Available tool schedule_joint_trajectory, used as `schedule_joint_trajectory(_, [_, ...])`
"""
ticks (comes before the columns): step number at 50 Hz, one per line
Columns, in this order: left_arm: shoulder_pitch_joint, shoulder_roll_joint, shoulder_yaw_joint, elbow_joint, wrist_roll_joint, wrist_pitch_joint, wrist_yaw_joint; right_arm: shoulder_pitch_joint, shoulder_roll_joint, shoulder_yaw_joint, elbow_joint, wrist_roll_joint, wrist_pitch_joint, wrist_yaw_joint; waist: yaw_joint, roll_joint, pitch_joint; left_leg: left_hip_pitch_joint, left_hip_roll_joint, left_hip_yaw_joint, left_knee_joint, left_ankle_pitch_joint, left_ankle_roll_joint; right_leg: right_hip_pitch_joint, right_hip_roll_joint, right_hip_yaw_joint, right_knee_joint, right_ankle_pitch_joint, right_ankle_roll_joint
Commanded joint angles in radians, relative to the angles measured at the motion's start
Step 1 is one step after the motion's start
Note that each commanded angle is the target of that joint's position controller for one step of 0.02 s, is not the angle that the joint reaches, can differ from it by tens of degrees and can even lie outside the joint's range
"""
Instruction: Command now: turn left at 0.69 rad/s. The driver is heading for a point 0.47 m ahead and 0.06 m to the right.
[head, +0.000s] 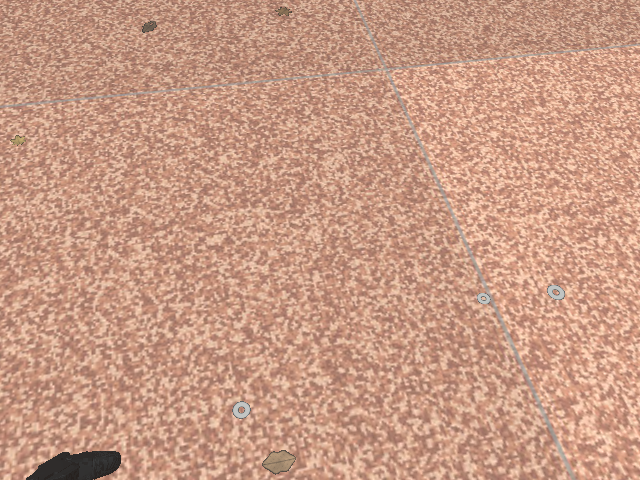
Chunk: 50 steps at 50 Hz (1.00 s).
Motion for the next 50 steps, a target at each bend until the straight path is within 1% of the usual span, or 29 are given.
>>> schedule_joint_trajectory(1, [-0.031,0.087,0.017,-0.052,-0.001,-0.026,-0.008,-0.004,-0.154,-0.046,-0.079,-0.007,-0.003,-0.002,-0.016,0.177,-0.171,0.257,0.244,-0.288,-0.088,0.146,0.104,-0.029,-0.015,-0.012,-0.055,0.007,0.000])
schedule_joint_trajectory(4, [-0.030,0.090,0.013,-0.049,0.001,-0.034,-0.021,-0.013,-0.144,-0.035,-0.084,-0.014,0.001,0.007,-0.028,0.168,-0.167,0.237,0.248,-0.308,-0.064,0.244,0.124,0.054,-0.031,-0.033,-0.111,-0.014,-0.013])
schedule_joint_trajectory(6, [-0.011,0.097,0.014,-0.045,0.001,-0.039,-0.029,-0.030,-0.143,-0.030,-0.088,-0.013,0.002,0.015,-0.021,0.158,-0.156,0.221,0.242,-0.324,-0.052,0.282,0.131,0.117,-0.039,-0.050,-0.183,-0.012,-0.027])
schedule_joint_trajectory(8, [0.037,0.094,0.015,-0.030,0.004,-0.045,-0.037,-0.061,-0.136,-0.022,-0.091,-0.002,0.003,0.022,0.016,0.133,-0.141,0.174,0.210,-0.316,-0.033,0.238,0.111,0.244,-0.048,-0.075,-0.358,0.123,-0.050])
schedule_joint_trajectory(9, [0.044,0.104,0.018,-0.030,0.012,-0.045,-0.037,-0.044,-0.122,-0.017,-0.084,0.000,0.000,0.024,0.017,0.096,-0.135,0.129,0.177,-0.294,-0.013,0.122,0.078,0.325,-0.090,-0.049,-0.430,0.233,-0.070])
schedule_joint_trajectory(10, [0.039,0.141,0.020,-0.047,0.030,-0.040,-0.034,0.004,-0.088,-0.004,-0.075,-0.014,-0.007,0.030,-0.008,-0.047,-0.154,0.049,0.103,-0.204,0.109,-0.167,0.024,0.420,-0.237,0.086,-0.453,0.372,-0.132])
schedule_joint_trajectory(11, [0.038,0.192,0.026,-0.047,0.045,-0.029,-0.028,0.041,-0.100,-0.007,-0.082,-0.007,-0.018,0.030,-0.032,-0.250,-0.110,-0.071,-0.051,-0.021,0.293,-0.470,-0.046,0.420,-0.391,0.233,-0.465,0.609,-0.281])
schedule_joint_trajectory(12, [0.070,0.178,0.030,-0.042,0.043,-0.029,-0.025,0.004,-0.171,-0.030,-0.085,-0.017,-0.028,0.028,0.013,-0.247,-0.106,-0.132,-0.021,0.043,0.492,-0.519,-0.100,0.365,-0.484,0.351,-0.496,0.562,-0.387])
schedule_joint_trajectory(13, [0.056,0.154,0.024,-0.048,0.028,-0.027,-0.017,-0.018,-0.202,-0.044,-0.069,-0.011,-0.029,0.026,0.017,-0.161,-0.091,-0.144,0.021,0.050,0.603,-0.449,-0.123,0.349,-0.447,0.294,-0.479,0.469,-0.366])
schedule_joint_trajectory(14, [0.035,0.125,0.013,-0.050,0.016,-0.021,-0.010,-0.022,-0.178,-0.041,-0.050,-0.010,-0.021,0.024,0.012,-0.107,-0.082,-0.144,0.029,0.054,0.648,-0.393,-0.138,0.338,-0.379,0.220,-0.468,0.393,-0.316])
schedule_joint_trajectory(15, [0.025,0.106,0.002,-0.054,0.006,-0.017,-0.008,-0.017,-0.142,-0.031,-0.040,-0.013,-0.010,0.022,0.014,-0.100,-0.071,-0.154,0.031,0.060,0.687,-0.362,-0.152,0.338,-0.346,0.179,-0.464,0.372,-0.292])
schedule_joint_trajectory(17, [0.024,0.086,-0.013,-0.047,0.011,-0.008,-0.006,-0.008,-0.078,-0.010,-0.031,-0.007,-0.005,0.026,0.008,-0.111,-0.059,-0.122,0.044,0.104,0.655,-0.321,-0.161,0.319,-0.289,0.101,-0.468,0.400,-0.278])
schedule_joint_trajectory(19, [0.036,0.079,-0.016,-0.037,0.014,0.002,-0.009,-0.034,-0.034,0.010,-0.037,-0.008,-0.013,0.030,0.017,-0.152,-0.071,-0.078,0.094,0.175,0.465,-0.303,-0.164,0.351,-0.242,0.045,-0.456,0.395,-0.262])
schedule_joint_trajectory(20, [0.046,0.087,-0.014,-0.033,0.013,0.008,-0.010,-0.051,-0.015,0.020,-0.037,-0.010,-0.017,0.032,0.031,-0.173,-0.079,-0.030,0.115,0.205,0.360,-0.308,-0.165,0.355,-0.233,0.034,-0.450,0.397,-0.261])
schedule_joint_trajectory(21, [0.073,0.104,-0.009,-0.026,0.013,0.012,-0.011,-0.069,-0.008,0.023,-0.039,-0.008,-0.021,0.033,0.051,-0.191,-0.083,0.003,0.124,0.223,0.275,-0.321,-0.164,0.366,-0.242,0.047,-0.446,0.402,-0.271])
schedule_joint_trajectory(22, [0.096,0.121,-0.005,-0.020,0.013,0.015,-0.012,-0.066,-0.022,0.019,-0.032,-0.002,-0.023,0.033,0.062,-0.196,-0.090,0.032,0.124,0.234,0.203,-0.305,-0.163,0.378,-0.255,0.067,-0.437,0.412,-0.280])
schedule_joint_trajectory(23, [0.104,0.127,-0.005,-0.017,0.010,0.017,-0.012,-0.045,-0.034,0.013,-0.017,0.001,-0.025,0.031,0.055,-0.188,-0.096,0.073,0.122,0.241,0.113,-0.247,-0.157,0.381,-0.261,0.077,-0.422,0.415,-0.280])
schedule_joint_trajectory(24, [0.100,0.122,-0.009,-0.014,0.002,0.016,-0.013,-0.011,-0.034,0.011,0.004,0.000,-0.027,0.030,0.034,-0.172,-0.095,0.137,0.116,0.253,-0.020,-0.142,-0.144,0.365,-0.257,0.075,-0.407,0.418,-0.269])
schedule_joint_trajectory(25, [0.119,0.107,-0.016,-0.004,-0.005,0.010,-0.015,0.006,-0.036,0.011,0.019,-0.009,-0.029,0.029,0.022,-0.153,-0.087,0.206,0.115,0.244,-0.137,-0.034,-0.125,0.337,-0.245,0.072,-0.400,0.420,-0.242])
schedule_joint_trajectory(26, [0.146,0.094,-0.021,0.005,-0.001,-0.004,-0.019,0.008,-0.064,0.010,0.013,-0.023,-0.031,0.024,0.028,-0.114,-0.101,0.291,0.161,0.181,-0.143,0.069,-0.098,0.285,-0.235,0.067,-0.392,0.377,-0.191])
schedule_joint_trajectory(27, [0.162,0.078,-0.027,-0.001,0.022,-0.023,-0.029,0.019,-0.126,-0.001,0.004,-0.036,-0.030,0.016,0.055,0.011,-0.136,0.361,0.247,0.114,-0.054,0.291,-0.061,0.228,-0.189,0.003,-0.336,0.304,-0.137])
schedule_joint_trajectory(28, [0.169,0.046,-0.033,0.009,0.021,-0.033,-0.033,0.006,-0.111,0.000,0.028,-0.044,-0.032,0.027,0.072,0.143,-0.144,0.255,0.243,0.115,-0.029,0.158,-0.010,0.277,-0.118,-0.086,-0.349,0.139,-0.083])
schedule_joint_trajectory(29, [0.123,0.074,-0.030,0.015,0.025,-0.033,-0.032,-0.015,-0.056,0.012,0.010,-0.044,-0.038,0.039,0.037,0.100,-0.108,0.206,0.221,0.115,-0.050,0.053,-0.003,0.294,-0.109,-0.096,-0.327,0.127,-0.052])
schedule_joint_trajectory(30, [0.099,0.069,-0.029,0.017,0.023,-0.030,-0.032,-0.011,-0.033,0.019,0.021,-0.047,-0.044,0.041,0.030,0.081,-0.088,0.178,0.212,0.120,-0.058,-0.003,-0.014,0.293,-0.106,-0.099,-0.320,0.138,-0.047])
schedule_joint_trajectory(32, [0.100,0.060,-0.029,0.025,0.019,-0.017,-0.024,-0.006,-0.042,0.019,0.026,-0.039,-0.056,0.040,0.028,0.070,-0.038,0.136,0.197,0.127,-0.056,-0.010,-0.029,0.282,-0.108,-0.095,-0.310,0.182,-0.052])
schedule_joint_trajectory(33, [0.106,0.056,-0.028,0.030,0.018,-0.014,-0.022,0.007,-0.040,0.022,0.030,-0.037,-0.061,0.038,0.031,0.072,-0.031,0.123,0.195,0.129,-0.053,-0.005,-0.032,0.287,-0.111,-0.091,-0.309,0.191,-0.056])
schedule_joint_trajectory(36, [0.123,0.052,-0.027,0.054,0.015,-0.009,-0.017,0.016,-0.025,0.028,0.036,-0.035,-0.066,0.035,0.033,0.058,-0.024,0.104,0.189,0.129,-0.052,-0.016,-0.032,0.299,-0.112,-0.090,-0.306,0.194,-0.054])
schedule_joint_trajectory(42, [0.139,0.057,-0.023,0.103,0.013,-0.004,-0.009,0.030,-0.017,0.033,0.052,-0.032,-0.073,0.035,0.035,0.020,-0.021,0.100,0.180,0.134,-0.050,-0.009,-0.028,0.313,-0.116,-0.085,-0.309,0.208,-0.042])
schedule_joint_trajectory(50, [0.154,0.063,-0.020,0.169,0.010,0.002,0.002,0.052,-0.004,0.036,0.094,-0.029,-0.077,0.036,0.035,0.010,-0.026,0.111,0.165,0.153,-0.049,0.018,-0.029,0.328,-0.120,-0.081,-0.313,0.226,-0.038])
